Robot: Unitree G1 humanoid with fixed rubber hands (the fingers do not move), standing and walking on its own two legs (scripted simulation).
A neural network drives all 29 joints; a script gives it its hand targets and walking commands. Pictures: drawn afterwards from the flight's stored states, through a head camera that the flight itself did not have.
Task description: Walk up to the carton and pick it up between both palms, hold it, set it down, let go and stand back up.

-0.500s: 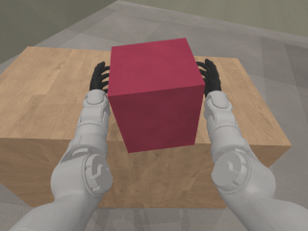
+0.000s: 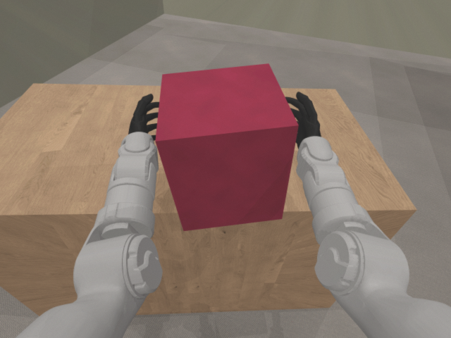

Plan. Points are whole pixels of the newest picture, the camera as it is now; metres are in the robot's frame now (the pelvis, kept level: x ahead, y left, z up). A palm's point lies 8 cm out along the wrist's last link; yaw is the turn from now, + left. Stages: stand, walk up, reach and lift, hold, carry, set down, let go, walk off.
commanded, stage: reach and lift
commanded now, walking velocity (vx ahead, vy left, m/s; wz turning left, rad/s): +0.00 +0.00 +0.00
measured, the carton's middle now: (224, 149) +0.45 +0.03 +0.11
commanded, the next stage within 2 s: none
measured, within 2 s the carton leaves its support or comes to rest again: neither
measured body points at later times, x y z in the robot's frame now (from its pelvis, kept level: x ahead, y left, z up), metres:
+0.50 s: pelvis -0.03 +0.00 +0.00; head -0.09 +0.04 +0.44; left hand +0.39 +0.19 +0.21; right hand +0.39 -0.11 +0.23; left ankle +0.00 +0.11 -0.75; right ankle -0.01 -0.09 -0.75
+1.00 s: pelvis -0.04 +0.00 +0.00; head -0.11 +0.04 +0.44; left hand +0.37 +0.19 +0.23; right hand +0.37 -0.12 +0.25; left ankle +0.00 +0.11 -0.75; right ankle -0.01 -0.09 -0.75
